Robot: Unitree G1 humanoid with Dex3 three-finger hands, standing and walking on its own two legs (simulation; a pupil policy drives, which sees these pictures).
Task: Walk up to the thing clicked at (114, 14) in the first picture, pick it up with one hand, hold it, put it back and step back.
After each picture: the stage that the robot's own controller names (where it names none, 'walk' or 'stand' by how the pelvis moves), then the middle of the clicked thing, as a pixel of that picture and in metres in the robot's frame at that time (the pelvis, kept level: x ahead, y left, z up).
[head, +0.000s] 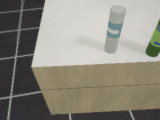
stand; (113, 31) +0.68 -0.12 -0.01
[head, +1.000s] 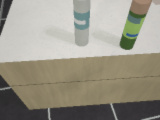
rise first; (81, 22) +0.64 +0.04 +0.03
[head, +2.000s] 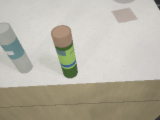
rise first; (15, 51) +0.50 +0.35 +0.01
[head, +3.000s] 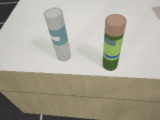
stand; (59, 37) +0.56 +0.15 +0.03
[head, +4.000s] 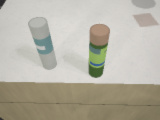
stand; (44, 46) +0.52 +0.21 +0.01
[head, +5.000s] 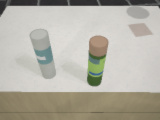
stand; (44, 56) +0.51 +0.20 -0.01
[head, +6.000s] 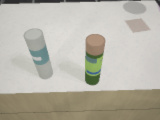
stand; (40, 56) +0.50 +0.21 -0.01
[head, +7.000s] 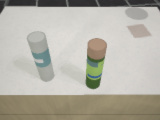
stand; (42, 59) +0.49 +0.21 -0.01
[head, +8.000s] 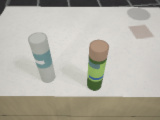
stand; (43, 60) +0.48 +0.20 -0.01
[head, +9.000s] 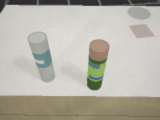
rise first; (43, 59) +0.48 +0.20 -0.01
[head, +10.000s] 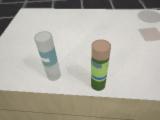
rise first; (49, 58) +0.50 +0.21 -0.01
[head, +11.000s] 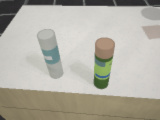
go down; (52, 56) +0.50 +0.20 -0.01
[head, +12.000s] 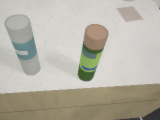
go down; (26, 49) +0.47 +0.19 +0.03
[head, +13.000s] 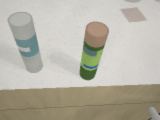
close in; (28, 47) +0.49 +0.19 +0.04
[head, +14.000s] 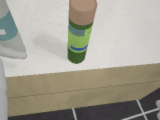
close; (4, 29) +0.50 +0.21 +0.07
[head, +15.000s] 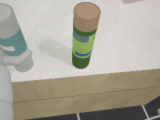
lift; (14, 44) +0.45 +0.20 +0.07
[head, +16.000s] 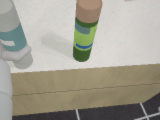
lift; (14, 40) +0.47 +0.20 +0.07
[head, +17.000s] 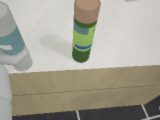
lift; (11, 43) +0.45 +0.21 +0.08
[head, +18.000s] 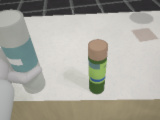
lift; (23, 59) +0.32 +0.18 +0.21
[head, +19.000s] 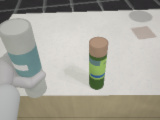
hold; (28, 64) +0.32 +0.18 +0.18
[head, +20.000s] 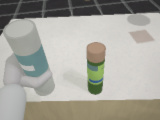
hold; (35, 64) +0.32 +0.16 +0.18
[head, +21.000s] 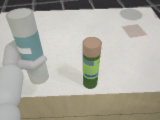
crouch; (31, 51) +0.40 +0.18 +0.15
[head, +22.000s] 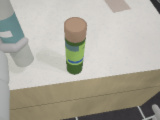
lower; (11, 34) +0.50 +0.19 +0.10
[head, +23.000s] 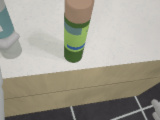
lower; (0, 26) +0.50 +0.21 +0.08
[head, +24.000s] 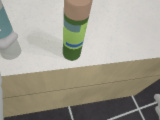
lower; out of the picture +0.51 +0.21 +0.08
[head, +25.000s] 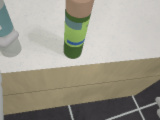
lower; out of the picture +0.51 +0.21 +0.08
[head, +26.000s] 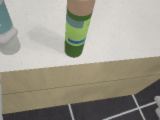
lower; out of the picture +0.51 +0.21 +0.09
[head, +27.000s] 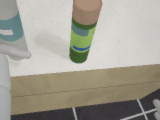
withdraw; (10, 29) +0.49 +0.19 +0.08
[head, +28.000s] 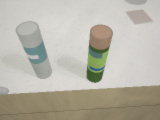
sink last; (37, 54) +0.46 +0.19 +0.04
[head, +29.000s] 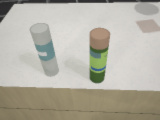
stand; (46, 52) +0.50 +0.20 +0.03
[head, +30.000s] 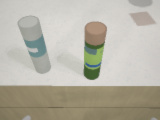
stand; (37, 48) +0.49 +0.21 +0.05
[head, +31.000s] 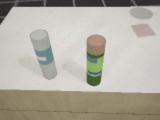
stand; (45, 57) +0.51 +0.20 +0.00
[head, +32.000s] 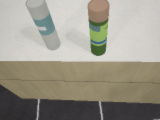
walk; (45, 26) +0.58 +0.20 +0.00
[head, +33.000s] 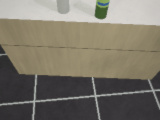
walk; out of the picture +0.86 +0.13 +0.02
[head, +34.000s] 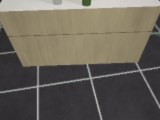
stand; out of the picture +1.13 +0.24 +0.01
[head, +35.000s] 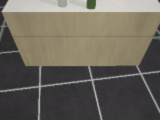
stand; out of the picture +1.15 +0.20 -0.01
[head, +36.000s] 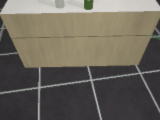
stand; out of the picture +1.15 +0.21 -0.01
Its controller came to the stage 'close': yes
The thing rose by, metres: 0.19
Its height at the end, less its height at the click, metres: +0.00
